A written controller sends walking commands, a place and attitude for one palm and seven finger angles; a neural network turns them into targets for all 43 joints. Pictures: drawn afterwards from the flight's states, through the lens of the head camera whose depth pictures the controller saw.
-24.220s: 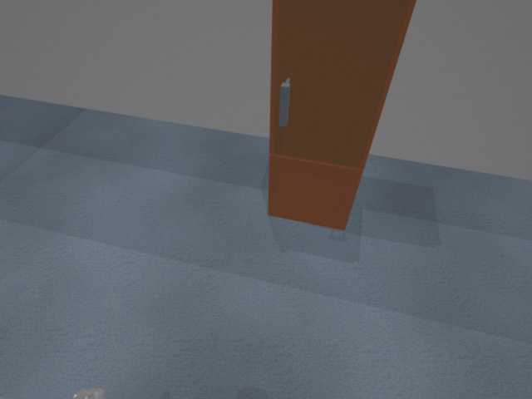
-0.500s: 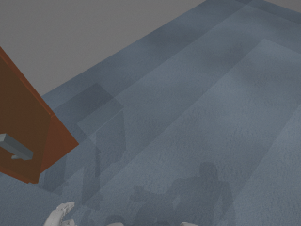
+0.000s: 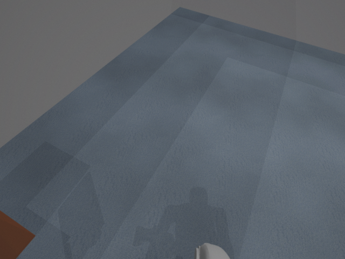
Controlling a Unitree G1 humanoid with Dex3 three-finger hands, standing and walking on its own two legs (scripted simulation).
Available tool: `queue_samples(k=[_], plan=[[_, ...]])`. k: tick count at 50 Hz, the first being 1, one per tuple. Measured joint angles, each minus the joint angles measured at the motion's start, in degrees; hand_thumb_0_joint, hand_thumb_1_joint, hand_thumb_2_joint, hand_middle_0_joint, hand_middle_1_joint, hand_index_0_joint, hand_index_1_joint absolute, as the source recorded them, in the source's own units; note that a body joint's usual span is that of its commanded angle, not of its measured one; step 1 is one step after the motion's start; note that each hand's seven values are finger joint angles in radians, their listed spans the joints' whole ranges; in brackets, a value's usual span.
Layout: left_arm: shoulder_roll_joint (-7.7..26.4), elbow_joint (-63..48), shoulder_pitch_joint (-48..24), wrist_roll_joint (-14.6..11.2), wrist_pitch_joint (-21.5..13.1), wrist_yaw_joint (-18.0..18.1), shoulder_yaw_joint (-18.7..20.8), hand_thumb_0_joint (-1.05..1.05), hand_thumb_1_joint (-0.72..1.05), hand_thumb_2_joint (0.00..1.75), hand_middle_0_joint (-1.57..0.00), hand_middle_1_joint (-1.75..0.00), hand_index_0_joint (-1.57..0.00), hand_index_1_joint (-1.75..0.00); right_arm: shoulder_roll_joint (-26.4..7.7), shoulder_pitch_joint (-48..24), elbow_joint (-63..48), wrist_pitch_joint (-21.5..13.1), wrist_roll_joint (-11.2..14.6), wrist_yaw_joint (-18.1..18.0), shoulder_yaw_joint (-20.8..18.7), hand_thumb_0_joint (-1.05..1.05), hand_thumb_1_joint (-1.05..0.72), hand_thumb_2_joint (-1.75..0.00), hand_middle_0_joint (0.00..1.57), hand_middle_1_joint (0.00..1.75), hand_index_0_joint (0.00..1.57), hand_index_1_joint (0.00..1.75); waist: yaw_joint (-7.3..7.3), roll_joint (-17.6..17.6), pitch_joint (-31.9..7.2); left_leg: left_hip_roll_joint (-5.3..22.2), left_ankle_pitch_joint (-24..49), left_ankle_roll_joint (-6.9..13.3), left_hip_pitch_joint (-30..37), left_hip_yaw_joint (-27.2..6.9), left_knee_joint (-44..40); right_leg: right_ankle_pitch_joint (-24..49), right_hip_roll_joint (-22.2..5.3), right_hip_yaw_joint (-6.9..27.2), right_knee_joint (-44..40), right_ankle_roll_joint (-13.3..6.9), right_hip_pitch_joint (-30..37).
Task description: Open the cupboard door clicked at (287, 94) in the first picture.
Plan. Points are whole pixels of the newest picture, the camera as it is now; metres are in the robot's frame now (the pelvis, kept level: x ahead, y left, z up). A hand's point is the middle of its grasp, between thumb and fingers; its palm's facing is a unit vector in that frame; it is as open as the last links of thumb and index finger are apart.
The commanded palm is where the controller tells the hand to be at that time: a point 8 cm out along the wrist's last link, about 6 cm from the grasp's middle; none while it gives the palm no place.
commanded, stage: walk to a spot facing it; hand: left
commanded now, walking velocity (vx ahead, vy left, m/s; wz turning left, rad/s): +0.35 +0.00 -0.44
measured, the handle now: out of the picture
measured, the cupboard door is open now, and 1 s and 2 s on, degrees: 54 54 54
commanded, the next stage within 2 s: turn to face it in 1.10 s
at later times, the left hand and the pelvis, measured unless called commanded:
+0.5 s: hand (149, 201) +0.30 +0.08 -0.16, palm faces -0.10 -0.96 -0.24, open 7.1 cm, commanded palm none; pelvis +0.21 -0.10 +0.00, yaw -9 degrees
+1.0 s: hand (168, 166) +0.43 +0.03 -0.18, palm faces -0.08 -0.99 -0.14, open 7.4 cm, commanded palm none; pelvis +0.46 -0.13 -0.01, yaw -11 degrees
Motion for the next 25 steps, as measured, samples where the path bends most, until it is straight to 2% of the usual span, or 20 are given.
queue_samples(k=[3, 6, 9, 11, 12, 13, 15, 17, 19, 21, 25], plan=[[-0.5, -0.9, -2.6, 0.0, 0.1, -0.1, -0.3, 0.01, 0.92, 0.9, -0.2, -0.3, -0.2, -0.3, 0.2, 2.9, 2.4, 0.2, 0.0, 0.0, 0.0, 0.0, -0.92, -0.9, 0.2, 0.3, 0.2, 0.3, -0.73, 0.6, 0.8, 0.4, -0.6, -0.8, 4.0, 2.3, -3.2, 3.2, -1.3, -1.4, -7.0, 0.1, -2.3], [-0.8, -1.2, -5.8, -0.1, 0.3, -0.1, -0.6, 0.01, 0.92, 0.9, -0.2, -0.3, -0.2, -0.3, 0.3, 5.8, 4.4, 0.6, -0.2, -0.1, -0.1, 0.0, -0.92, -0.9, 0.2, 0.3, 0.2, 0.3, -2.34, 0.9, 2.1, 0.7, -2.2, -2.0, 7.4, 4.1, -4.5, 4.7, -1.7, -2.9, -16.8, -0.5, -1.8], [-1.0, -1.5, -9.0, -0.2, 0.2, -0.1, -1.0, 0.01, 0.92, 0.9, -0.2, -0.3, -0.2, -0.3, 0.1, 8.4, 6.4, 1.2, -0.3, 0.0, -0.2, 0.0, -0.91, -0.9, 0.2, 0.3, 0.2, 0.3, -3.97, 1.5, 3.3, 1.4, -4.9, -3.8, 10.3, 5.5, -4.0, 3.6, -0.7, -4.3, -24.6, -2.0, 0.8], [-1.2, -2.0, -10.3, -0.3, -0.6, -0.1, -1.4, 0.01, 0.92, 0.9, -0.2, -0.3, -0.2, -0.3, 0.0, 10.2, 7.8, 1.8, -0.2, 0.2, -0.2, 0.0, -0.91, -0.9, 0.2, 0.3, 0.2, 0.3, -4.55, 2.2, 3.8, 3.0, -8.0, -5.1, 11.1, 5.7, -0.3, 2.5, 0.9, -5.5, -29.3, -3.5, 4.7], [-1.0, -2.4, -10.6, -0.3, -1.5, 0.0, -1.6, 0.01, 0.91, 0.9, -0.2, -0.3, -0.2, -0.3, 0.3, 11.2, 8.6, 2.2, 0.2, 0.4, -0.2, 0.0, -0.91, -0.9, 0.2, 0.3, 0.2, 0.3, -4.52, 1.8, 3.7, 3.8, -9.8, -5.1, 10.0, 5.4, 4.8, 3.3, 1.3, -5.8, -31.9, -4.7, 7.4], [-1.1, -2.6, -10.7, -0.3, -2.6, 0.4, -1.4, 0.01, 0.91, 0.9, -0.2, -0.3, -0.2, -0.3, 0.4, 11.1, 9.4, 2.8, 0.7, 0.6, -0.2, 0.0, -0.91, -0.9, 0.2, 0.3, 0.2, 0.3, -3.98, 1.8, 4.0, 4.6, -11.0, -4.4, 7.0, 3.6, 14.1, 3.6, 1.7, -5.9, -30.4, -5.6, 7.5], [-1.4, -2.6, -10.2, -1.1, -3.7, 1.3, -1.5, 0.0, 0.91, 0.9, -0.2, -0.3, -0.2, -0.3, 0.3, 8.8, 10.3, 4.1, 1.3, 0.8, -0.7, 0.01, -0.91, -0.9, 0.2, 0.3, 0.2, 0.3, -3.98, 2.0, 5.0, 3.8, -12.4, -3.0, -1.3, -3.0, 34.4, 0.2, 2.6, -6.1, -27.7, -6.5, 8.8], [-1.8, -1.8, -8.3, -1.4, -3.8, 2.2, -1.7, 0.0, 0.91, 0.9, -0.2, -0.3, -0.2, -0.3, 0.0, 5.3, 9.8, 4.6, 1.2, 0.7, -1.4, 0.01, -0.91, -0.9, 0.2, 0.3, 0.2, 0.3, -3.98, 2.0, 5.0, 2.9, -8.4, -2.2, -8.7, -6.4, 44.7, -0.8, 3.7, -6.0, -30.4, -6.5, 12.1], [-2.4, -0.2, -5.6, -1.4, -3.8, 2.8, -1.9, 0.0, 0.91, 0.9, -0.2, -0.3, -0.2, -0.3, -0.4, 1.7, 8.3, 4.5, 0.8, 0.7, -2.0, 0.01, -0.91, -0.9, 0.2, 0.3, 0.2, 0.3, -3.8, 1.9, 4.1, 3.1, -4.6, -2.0, -14.3, -7.5, 45.0, 0.5, 4.9, -5.6, -35.3, -6.4, 15.6], [-2.8, 1.3, -2.9, -1.7, -4.3, 3.7, -1.1, -0.01, 0.93, 0.9, -0.2, -0.3, -0.2, -0.3, -0.5, -1.5, 6.3, 4.0, 0.5, 0.8, -2.4, 0.01, -0.91, -0.9, 0.2, 0.3, 0.2, 0.3, -3.42, 1.9, 2.9, 3.2, -1.9, -2.0, -18.5, -8.2, 41.0, 1.5, 6.0, -5.0, -40.0, -7.1, 18.7], [-2.0, 4.0, 1.9, -1.5, -5.2, 3.9, -0.7, -0.02, 0.96, 0.9, -0.21, -0.3, -0.2, -0.3, -0.7, -6.6, 3.6, 3.6, 0.3, 1.2, -2.8, 0.0, -0.91, -0.9, 0.2, 0.3, 0.19, 0.3, -1.72, 2.6, 0.5, 3.2, 3.1, -2.3, -23.5, -9.3, 33.8, 2.2, 8.0, -4.1, -46.9, -7.6, 24.6]])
